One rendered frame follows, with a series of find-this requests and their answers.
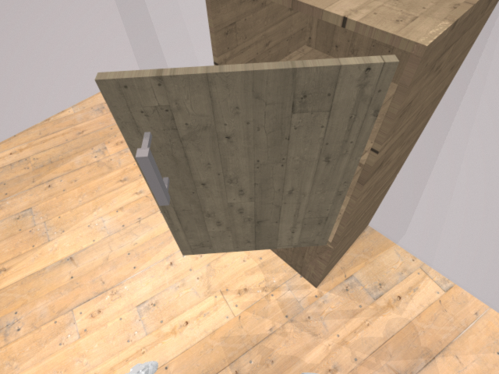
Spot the cupboard door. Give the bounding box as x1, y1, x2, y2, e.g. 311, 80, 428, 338
95, 55, 399, 256

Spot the handle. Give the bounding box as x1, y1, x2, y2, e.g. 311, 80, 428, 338
136, 132, 170, 206

